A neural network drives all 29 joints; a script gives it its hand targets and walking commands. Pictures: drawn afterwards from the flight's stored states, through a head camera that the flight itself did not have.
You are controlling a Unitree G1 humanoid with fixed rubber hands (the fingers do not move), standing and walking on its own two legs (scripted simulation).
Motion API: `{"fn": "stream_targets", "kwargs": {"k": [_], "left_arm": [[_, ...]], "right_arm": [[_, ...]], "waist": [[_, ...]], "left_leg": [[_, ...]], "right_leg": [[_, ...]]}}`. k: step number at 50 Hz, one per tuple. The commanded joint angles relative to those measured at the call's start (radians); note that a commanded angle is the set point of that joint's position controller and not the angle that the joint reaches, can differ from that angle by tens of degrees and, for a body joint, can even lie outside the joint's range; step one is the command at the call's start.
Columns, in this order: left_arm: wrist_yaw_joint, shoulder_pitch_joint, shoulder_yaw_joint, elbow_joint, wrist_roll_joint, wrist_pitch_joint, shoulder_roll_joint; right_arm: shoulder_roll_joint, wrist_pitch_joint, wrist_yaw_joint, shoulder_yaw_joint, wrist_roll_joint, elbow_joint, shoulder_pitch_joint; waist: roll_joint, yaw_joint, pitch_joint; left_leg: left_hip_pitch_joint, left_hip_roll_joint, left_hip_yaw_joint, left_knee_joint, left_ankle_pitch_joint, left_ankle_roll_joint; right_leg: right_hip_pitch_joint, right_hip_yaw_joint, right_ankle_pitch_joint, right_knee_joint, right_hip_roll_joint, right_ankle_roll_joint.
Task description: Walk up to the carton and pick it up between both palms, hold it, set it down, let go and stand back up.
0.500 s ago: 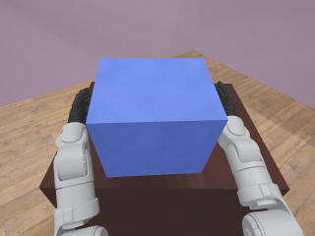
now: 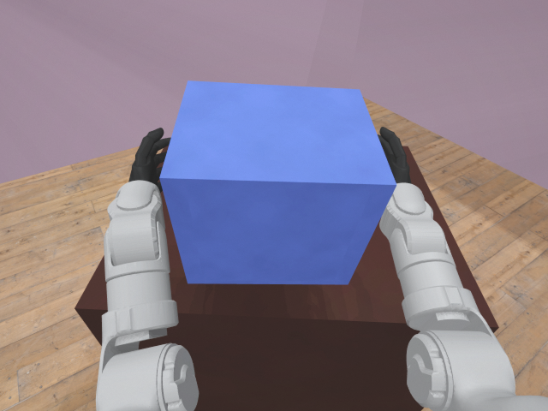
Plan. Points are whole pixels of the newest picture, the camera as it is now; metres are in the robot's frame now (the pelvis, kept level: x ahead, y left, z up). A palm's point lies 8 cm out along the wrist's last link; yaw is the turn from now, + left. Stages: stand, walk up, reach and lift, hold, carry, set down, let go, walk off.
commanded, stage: hold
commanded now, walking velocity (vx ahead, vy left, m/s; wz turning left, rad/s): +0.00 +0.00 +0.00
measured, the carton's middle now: (272, 188) +0.40 +0.00 +0.16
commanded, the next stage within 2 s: none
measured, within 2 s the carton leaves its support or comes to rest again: neither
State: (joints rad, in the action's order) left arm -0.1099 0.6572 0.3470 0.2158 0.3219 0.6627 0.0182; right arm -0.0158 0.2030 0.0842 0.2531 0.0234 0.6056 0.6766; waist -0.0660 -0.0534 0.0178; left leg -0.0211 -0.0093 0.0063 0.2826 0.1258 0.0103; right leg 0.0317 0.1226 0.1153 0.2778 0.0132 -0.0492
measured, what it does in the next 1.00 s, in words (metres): stands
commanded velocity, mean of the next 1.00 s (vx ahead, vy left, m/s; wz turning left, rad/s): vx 0.00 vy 0.00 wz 0.00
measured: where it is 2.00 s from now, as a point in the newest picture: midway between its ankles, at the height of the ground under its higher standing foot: outside the picture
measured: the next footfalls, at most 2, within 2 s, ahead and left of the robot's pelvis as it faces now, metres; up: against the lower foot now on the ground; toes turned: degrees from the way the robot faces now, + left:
none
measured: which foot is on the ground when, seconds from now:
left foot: down 0.00-1.00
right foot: down 0.00-1.00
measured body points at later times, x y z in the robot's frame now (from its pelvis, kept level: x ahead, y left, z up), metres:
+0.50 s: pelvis +0.02 +0.01 +0.00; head -0.02 +0.04 +0.45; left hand +0.37 +0.20 +0.17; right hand +0.38 -0.16 +0.16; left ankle +0.03 +0.12 -0.75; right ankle +0.04 -0.08 -0.75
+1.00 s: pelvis +0.01 +0.01 +0.00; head -0.05 +0.03 +0.45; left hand +0.37 +0.18 +0.20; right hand +0.37 -0.17 +0.19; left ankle +0.03 +0.12 -0.75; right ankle +0.04 -0.08 -0.75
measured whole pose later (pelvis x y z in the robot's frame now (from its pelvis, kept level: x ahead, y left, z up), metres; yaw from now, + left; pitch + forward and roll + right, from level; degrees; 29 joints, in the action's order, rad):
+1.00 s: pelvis +0.01 +0.01 +0.00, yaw +0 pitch -9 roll +0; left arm -0.09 0.53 0.29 0.04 0.29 0.69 0.01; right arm -0.04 0.21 0.10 0.16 -0.07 0.49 0.60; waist -0.06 -0.06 0.03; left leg 0.01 0.00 0.01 0.31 0.16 0.01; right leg -0.02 0.12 0.12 0.26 0.02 -0.05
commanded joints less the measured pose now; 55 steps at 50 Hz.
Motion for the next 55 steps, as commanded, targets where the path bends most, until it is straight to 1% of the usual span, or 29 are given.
{"fn": "stream_targets", "kwargs": {"k": [1,4,6,7,9,10,13,17,18,21,23,25,26,28,30,32,34,36,39,42,44,45,46,47,49,50,52,53,55], "left_arm": [[-0.142,0.450,-0.248,-0.025,-0.056,-0.021,-0.356],[-0.135,0.469,-0.325,-0.144,-0.102,-0.041,-0.388],[-0.124,0.457,-0.392,-0.233,-0.137,-0.055,-0.396],[-0.118,0.443,-0.421,-0.267,-0.150,-0.059,-0.398],[-0.111,0.415,-0.459,-0.317,-0.165,-0.060,-0.389],[-0.112,0.390,-0.463,-0.319,-0.164,-0.053,-0.383],[-0.131,0.315,-0.417,-0.275,-0.128,-0.014,-0.369],[-0.160,0.321,-0.361,-0.228,-0.084,0.024,-0.375],[-0.160,0.340,-0.374,-0.246,-0.095,0.021,-0.388],[-0.139,0.403,-0.457,-0.350,-0.146,-0.004,-0.416],[-0.112,0.433,-0.532,-0.409,-0.190,-0.026,-0.425],[-0.088,0.439,-0.566,-0.427,-0.212,-0.037,-0.422],[-0.080,0.426,-0.568,-0.413,-0.209,-0.035,-0.419],[-0.075,0.391,-0.529,-0.344,-0.182,-0.017,-0.408],[-0.089,0.346,-0.436,-0.235,-0.124,0.012,-0.396],[-0.113,0.306,-0.333,-0.133,-0.062,0.041,-0.390],[-0.129,0.332,-0.282,-0.115,-0.044,0.046,-0.392],[-0.125,0.388,-0.299,-0.164,-0.061,0.033,-0.402],[-0.095,0.482,-0.411,-0.284,-0.130,-0.003,-0.431],[-0.065,0.497,-0.513,-0.342,-0.193,-0.034,-0.437],[-0.060,0.470,-0.523,-0.322,-0.193,-0.034,-0.430],[-0.065,0.451,-0.504,-0.294,-0.180,-0.028,-0.420],[-0.074,0.430,-0.474,-0.253,-0.162,-0.017,-0.408],[-0.088,0.415,-0.422,-0.192,-0.132,-0.006,-0.392],[-0.121,0.390,-0.315,-0.089,-0.074,0.015,-0.369],[-0.137,0.392,-0.276,-0.061,-0.053,0.019,-0.362],[-0.157,0.422,-0.248,-0.059,-0.046,0.017,-0.358],[-0.158,0.445,-0.264,-0.105,-0.059,0.007,-0.368],[-0.146,0.493,-0.334,-0.194,-0.101,-0.016,-0.392]], "right_arm": [[0.395,-0.039,-0.115,-0.351,-0.060,-0.176,0.595],[0.441,-0.054,-0.097,-0.458,-0.129,-0.322,0.634],[0.451,-0.063,-0.077,-0.529,-0.175,-0.401,0.619],[0.453,-0.063,-0.066,-0.558,-0.193,-0.432,0.600],[0.445,-0.050,-0.049,-0.586,-0.211,-0.458,0.545],[0.436,-0.038,-0.042,-0.590,-0.215,-0.450,0.510],[0.410,0.001,-0.039,-0.560,-0.200,-0.390,0.437],[0.394,0.017,-0.057,-0.496,-0.162,-0.329,0.438],[0.395,0.008,-0.062,-0.496,-0.162,-0.356,0.457],[0.393,-0.028,-0.066,-0.527,-0.190,-0.475,0.521],[0.388,-0.048,-0.065,-0.545,-0.208,-0.534,0.532],[0.362,-0.054,-0.064,-0.550,-0.212,-0.556,0.529],[0.351,-0.049,-0.066,-0.541,-0.207,-0.532,0.514],[0.335,-0.028,-0.081,-0.502,-0.174,-0.444,0.475],[0.333,-0.004,-0.101,-0.453,-0.137,-0.320,0.452],[0.331,0.010,-0.119,-0.413,-0.102,-0.234,0.451],[0.341,0.005,-0.135,-0.401,-0.092,-0.227,0.497],[0.364,-0.019,-0.142,-0.430,-0.110,-0.294,0.560],[0.399,-0.058,-0.131,-0.492,-0.159,-0.416,0.641],[0.390,-0.075,-0.112,-0.519,-0.183,-0.466,0.621],[0.381,-0.060,-0.104,-0.501,-0.169,-0.411,0.558],[0.373,-0.048,-0.103,-0.483,-0.159,-0.369,0.530],[0.375,-0.034,-0.104,-0.459,-0.143,-0.318,0.506],[0.374,-0.018,-0.108,-0.430,-0.117,-0.249,0.495],[0.376,0.003,-0.119,-0.374,-0.079,-0.160,0.483],[0.376,0.005,-0.122,-0.356,-0.066,-0.145,0.492],[0.385,-0.004,-0.123,-0.353,-0.065,-0.180,0.539],[0.405,-0.014,-0.119,-0.376,-0.080,-0.226,0.565],[0.434,-0.038,-0.106,-0.436,-0.114,-0.329,0.614]], "waist": [[0.023,0.006,-0.200],[0.029,0.013,-0.322],[0.036,-0.002,-0.417],[0.041,-0.011,-0.446],[0.050,-0.026,-0.427],[0.051,-0.034,-0.390],[0.045,-0.032,-0.220],[0.059,-0.025,-0.079],[0.061,-0.024,-0.108],[0.089,-0.035,-0.279],[0.104,-0.063,-0.399],[0.121,-0.075,-0.446],[0.120,-0.081,-0.426],[0.108,-0.073,-0.329],[0.083,-0.041,-0.156],[0.052,0.000,-0.030],[0.038,0.029,-0.036],[0.035,0.045,-0.133],[0.055,0.024,-0.357],[0.092,-0.028,-0.484],[0.103,-0.050,-0.436],[0.099,-0.053,-0.381],[0.095,-0.050,-0.295],[0.071,-0.040,-0.199],[0.043,-0.014,-0.065],[0.032,-0.005,-0.049],[0.031,0.009,-0.080],[0.027,0.014,-0.128],[0.025,-0.001,-0.265]], "left_leg": [[-0.090,-0.032,0.064,-0.065,0.032,0.028],[-0.048,-0.041,0.054,-0.029,-0.118,0.020],[0.008,-0.042,0.041,0.010,-0.251,0.004],[0.041,-0.044,0.036,0.029,-0.299,-0.004],[0.064,-0.042,0.026,0.042,-0.336,-0.018],[0.062,-0.041,0.023,0.040,-0.332,-0.021],[0.023,-0.034,0.026,-0.008,-0.220,-0.019],[-0.020,-0.023,0.037,-0.063,-0.106,-0.011],[-0.009,-0.021,0.038,-0.058,-0.118,-0.015],[0.093,-0.016,0.029,-0.003,-0.280,-0.041],[0.190,-0.009,0.013,0.049,-0.392,-0.064],[0.234,-0.002,-0.001,0.076,-0.425,-0.080],[0.236,0.002,-0.004,0.071,-0.397,-0.082],[0.190,0.015,-0.007,0.032,-0.259,-0.073],[0.071,0.019,0.004,-0.042,-0.068,-0.048],[-0.036,0.016,0.026,-0.101,0.050,-0.015],[-0.068,0.017,0.032,-0.123,0.057,-0.002],[-0.030,0.011,0.041,-0.099,-0.024,0.002],[0.095,0.000,0.042,-0.008,-0.202,-0.016],[0.195,-0.005,0.028,0.056,-0.315,-0.045],[0.178,-0.003,0.022,0.050,-0.260,-0.050],[0.145,-0.006,0.026,0.029,-0.187,-0.045],[0.084,-0.006,0.028,-0.004,-0.095,-0.036],[0.013,-0.006,0.033,-0.042,0.004,-0.020],[-0.088,-0.013,0.055,-0.091,0.113,0.010],[-0.111,-0.017,0.066,-0.100,0.118,0.019],[-0.119,-0.023,0.066,-0.099,0.094,0.027],[-0.109,-0.026,0.062,-0.091,0.052,0.029],[-0.042,-0.031,0.057,-0.054,-0.063,0.018]], "right_leg": [[-0.223,-0.030,-0.009,-0.039,-0.030,0.073],[-0.306,-0.036,-0.236,0.000,-0.023,0.089],[-0.359,-0.035,-0.394,0.032,-0.012,0.097],[-0.372,-0.036,-0.447,0.041,-0.008,0.099],[-0.362,-0.033,-0.474,0.041,-0.001,0.097],[-0.347,-0.032,-0.465,0.037,-0.001,0.097],[-0.294,-0.028,-0.321,-0.004,-0.005,0.090],[-0.221,-0.018,-0.153,-0.038,-0.014,0.077],[-0.218,-0.012,-0.147,-0.036,-0.011,0.075],[-0.218,0.002,-0.212,-0.018,0.012,0.065],[-0.187,0.008,-0.238,-0.008,0.027,0.055],[-0.148,0.010,-0.213,-0.011,0.035,0.046],[-0.131,0.011,-0.169,-0.020,0.036,0.041],[-0.081,0.013,-0.044,-0.041,0.033,0.036],[-0.080,0.010,0.066,-0.062,0.018,0.038],[-0.112,0.006,0.109,-0.067,0.001,0.047],[-0.140,0.004,0.100,-0.062,-0.005,0.050],[-0.158,-0.002,0.032,-0.051,-0.005,0.050],[-0.166,-0.002,-0.107,-0.016,0.016,0.046],[-0.141,-0.005,-0.175,-0.005,0.026,0.041],[-0.128,-0.006,-0.136,-0.017,0.023,0.039],[-0.128,-0.006,-0.090,-0.027,0.018,0.041],[-0.127,-0.012,-0.034,-0.041,0.009,0.043],[-0.124,-0.014,0.026,-0.052,-0.002,0.049],[-0.135,-0.017,0.114,-0.064,-0.021,0.059],[-0.153,-0.018,0.126,-0.065,-0.027,0.064],[-0.181,-0.029,0.089,-0.065,-0.038,0.067],[-0.204,-0.031,0.029,-0.057,-0.038,0.070],[-0.260,-0.032,-0.134,-0.023,-0.027,0.078]]}}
